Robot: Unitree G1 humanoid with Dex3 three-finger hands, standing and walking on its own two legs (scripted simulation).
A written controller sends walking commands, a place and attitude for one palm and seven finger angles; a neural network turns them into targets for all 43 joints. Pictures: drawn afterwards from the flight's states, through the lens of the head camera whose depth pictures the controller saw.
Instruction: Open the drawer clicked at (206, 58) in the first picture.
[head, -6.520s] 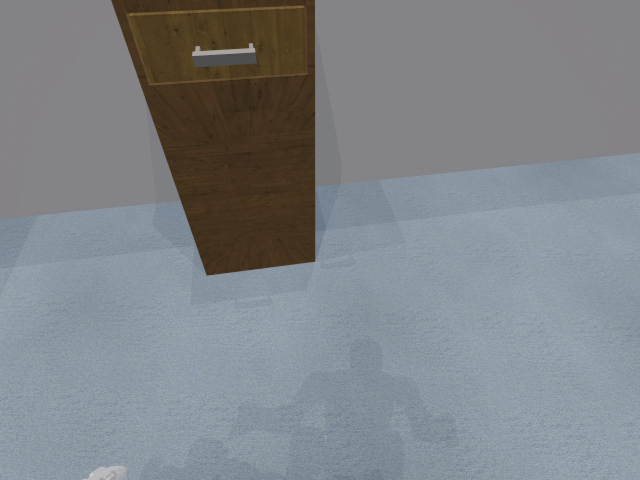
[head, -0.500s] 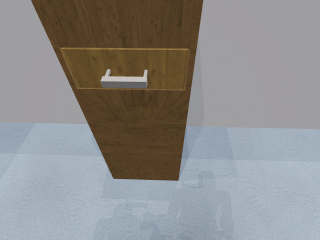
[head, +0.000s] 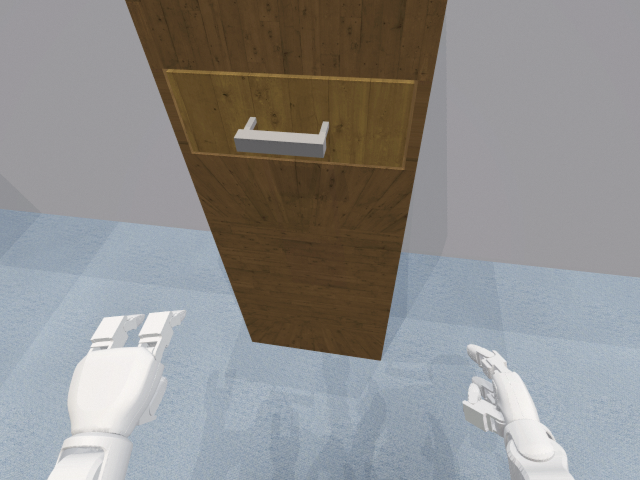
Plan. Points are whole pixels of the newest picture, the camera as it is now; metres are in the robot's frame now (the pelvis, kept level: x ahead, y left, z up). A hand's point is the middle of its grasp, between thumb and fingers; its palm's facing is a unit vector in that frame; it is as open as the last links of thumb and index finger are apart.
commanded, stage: raise the hand with hooked fingers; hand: left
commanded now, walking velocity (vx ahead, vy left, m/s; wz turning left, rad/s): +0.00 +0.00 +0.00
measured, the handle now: (284, 134) +0.58 +0.17 +0.12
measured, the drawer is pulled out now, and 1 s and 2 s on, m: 0.00 0.00 0.00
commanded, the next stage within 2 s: move the hooked fingers above the handle in 1.32 s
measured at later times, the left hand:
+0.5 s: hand (124, 273) +0.27 +0.27 +0.14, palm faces +0.13 -0.09 -0.99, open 12.4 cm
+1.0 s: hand (84, 171) +0.31 +0.29 +0.25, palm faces +0.15 -0.02 -0.99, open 13.8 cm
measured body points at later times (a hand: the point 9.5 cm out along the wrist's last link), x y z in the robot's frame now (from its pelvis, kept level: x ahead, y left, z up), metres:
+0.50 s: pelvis +0.01 +0.04 +0.03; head +0.02 +0.00 +0.48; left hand +0.26 +0.28 +0.19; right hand +0.21 -0.19 -0.08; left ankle +0.00 +0.15 -0.71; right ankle +0.01 -0.08 -0.71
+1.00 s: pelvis -0.01 +0.04 +0.03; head -0.01 -0.01 +0.48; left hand +0.30 +0.29 +0.30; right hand +0.21 -0.16 -0.07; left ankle +0.00 +0.15 -0.71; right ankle +0.01 -0.08 -0.71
